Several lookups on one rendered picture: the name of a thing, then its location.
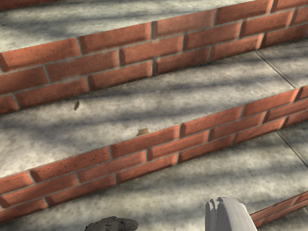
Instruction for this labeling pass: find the right robot thigh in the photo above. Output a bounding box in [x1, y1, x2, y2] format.
[205, 197, 258, 231]

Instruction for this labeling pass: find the robot left hand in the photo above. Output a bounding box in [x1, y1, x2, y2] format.
[85, 216, 139, 231]

